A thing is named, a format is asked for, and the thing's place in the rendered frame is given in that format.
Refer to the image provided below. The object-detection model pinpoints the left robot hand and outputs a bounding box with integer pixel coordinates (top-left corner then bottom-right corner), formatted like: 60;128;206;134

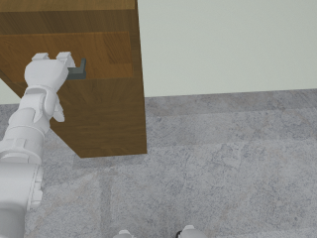
24;52;76;122

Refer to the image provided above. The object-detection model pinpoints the left robot upper arm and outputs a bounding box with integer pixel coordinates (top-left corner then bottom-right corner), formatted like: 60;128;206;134
0;162;46;238

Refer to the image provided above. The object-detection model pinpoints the robot right shin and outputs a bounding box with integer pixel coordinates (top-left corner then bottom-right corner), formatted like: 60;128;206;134
182;225;194;231

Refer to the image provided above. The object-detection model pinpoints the drawer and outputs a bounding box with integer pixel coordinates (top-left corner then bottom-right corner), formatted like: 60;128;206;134
0;31;133;82

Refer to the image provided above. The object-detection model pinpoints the cabinet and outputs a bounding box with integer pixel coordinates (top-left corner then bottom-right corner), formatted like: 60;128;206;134
0;0;148;159

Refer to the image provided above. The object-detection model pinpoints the robot left shin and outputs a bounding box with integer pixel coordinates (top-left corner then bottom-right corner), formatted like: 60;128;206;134
119;230;131;235

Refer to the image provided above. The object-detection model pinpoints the handle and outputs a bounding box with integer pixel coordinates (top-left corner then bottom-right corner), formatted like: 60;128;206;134
66;58;86;80

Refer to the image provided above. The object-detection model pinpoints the robot left forearm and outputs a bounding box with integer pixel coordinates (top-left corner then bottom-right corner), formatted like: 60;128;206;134
0;84;57;166

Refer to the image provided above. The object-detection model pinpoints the robot shin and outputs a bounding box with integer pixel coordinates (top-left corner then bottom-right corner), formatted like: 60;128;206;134
119;230;131;235
182;225;194;231

